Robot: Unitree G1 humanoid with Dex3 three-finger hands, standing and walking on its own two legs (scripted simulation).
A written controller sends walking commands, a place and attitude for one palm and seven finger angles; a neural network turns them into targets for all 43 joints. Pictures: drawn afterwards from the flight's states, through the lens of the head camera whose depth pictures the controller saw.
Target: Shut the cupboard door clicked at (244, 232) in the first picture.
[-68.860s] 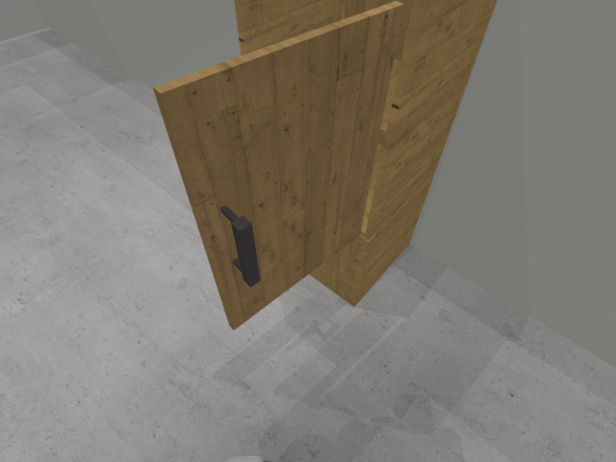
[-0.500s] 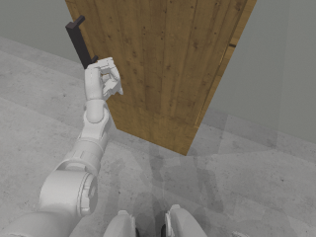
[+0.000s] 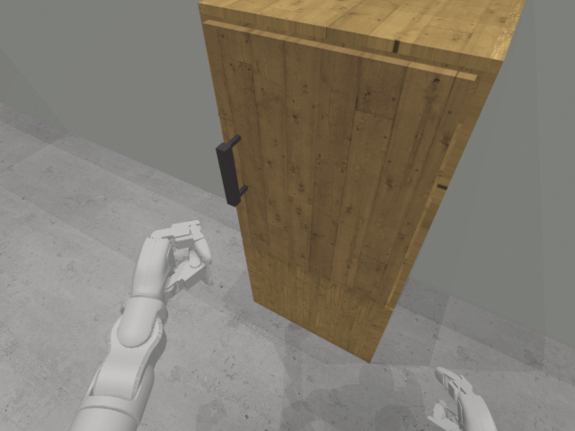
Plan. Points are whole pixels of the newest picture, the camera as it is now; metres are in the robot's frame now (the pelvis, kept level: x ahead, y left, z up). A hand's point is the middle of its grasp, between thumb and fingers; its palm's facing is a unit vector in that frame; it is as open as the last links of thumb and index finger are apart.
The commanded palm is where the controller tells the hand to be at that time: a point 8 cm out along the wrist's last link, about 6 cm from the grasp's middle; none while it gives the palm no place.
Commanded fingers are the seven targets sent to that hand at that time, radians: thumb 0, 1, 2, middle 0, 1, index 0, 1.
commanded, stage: draw the hand back to the body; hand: left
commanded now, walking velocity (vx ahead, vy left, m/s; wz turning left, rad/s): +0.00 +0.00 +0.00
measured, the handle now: (234, 171) +0.63 +0.15 -0.02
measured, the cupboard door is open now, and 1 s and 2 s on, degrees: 0 0 0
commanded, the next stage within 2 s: step back with the hand held close in 0.96 s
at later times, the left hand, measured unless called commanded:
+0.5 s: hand (38, 303) +0.22 +0.26 +0.16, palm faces +0.39 -0.85 -0.36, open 5.5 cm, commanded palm +0.16 +0.31 +0.19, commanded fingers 0.00 0.90 0.90 -0.28 -0.39 -0.28 -0.39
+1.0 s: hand (0, 322) +0.19 +0.27 +0.18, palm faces +0.46 -0.80 -0.38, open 7.4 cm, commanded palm +0.14 +0.31 +0.20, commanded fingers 0.00 0.90 0.90 -0.20 -0.30 -0.20 -0.30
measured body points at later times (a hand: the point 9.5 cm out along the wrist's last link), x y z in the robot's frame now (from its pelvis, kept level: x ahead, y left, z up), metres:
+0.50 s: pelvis +0.02 +0.01 +0.02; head -0.01 -0.01 +0.47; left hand +0.19 +0.30 +0.18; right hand +0.21 -0.18 -0.07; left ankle +0.00 +0.09 -0.72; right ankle +0.00 -0.09 -0.72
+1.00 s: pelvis +0.00 +0.01 +0.02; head -0.03 -0.02 +0.47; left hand +0.16 +0.31 +0.21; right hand +0.20 -0.21 -0.06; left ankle +0.00 +0.09 -0.72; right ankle +0.00 -0.09 -0.72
